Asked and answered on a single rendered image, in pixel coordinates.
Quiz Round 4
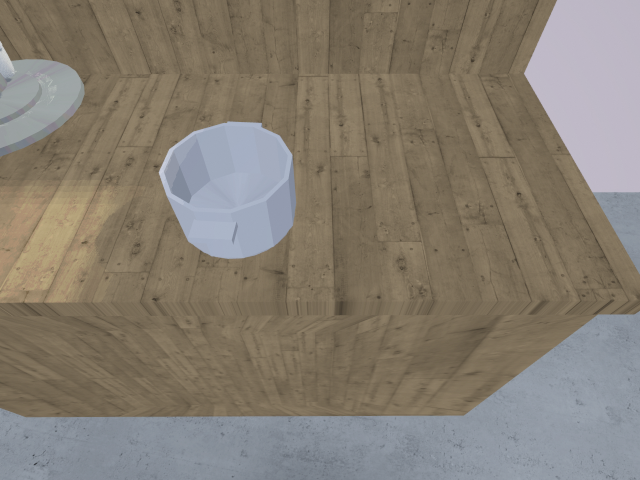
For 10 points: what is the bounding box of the pot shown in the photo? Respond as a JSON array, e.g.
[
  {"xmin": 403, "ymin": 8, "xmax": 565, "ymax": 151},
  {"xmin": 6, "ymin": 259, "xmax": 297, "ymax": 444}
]
[{"xmin": 159, "ymin": 121, "xmax": 296, "ymax": 259}]

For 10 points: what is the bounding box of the table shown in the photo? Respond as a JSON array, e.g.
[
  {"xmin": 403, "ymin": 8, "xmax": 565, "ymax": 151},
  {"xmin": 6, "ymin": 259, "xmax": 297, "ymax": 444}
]
[{"xmin": 0, "ymin": 0, "xmax": 640, "ymax": 417}]

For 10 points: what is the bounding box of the lid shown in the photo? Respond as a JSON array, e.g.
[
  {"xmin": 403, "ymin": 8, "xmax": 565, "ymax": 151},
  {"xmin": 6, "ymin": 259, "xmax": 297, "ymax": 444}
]
[{"xmin": 0, "ymin": 59, "xmax": 85, "ymax": 157}]

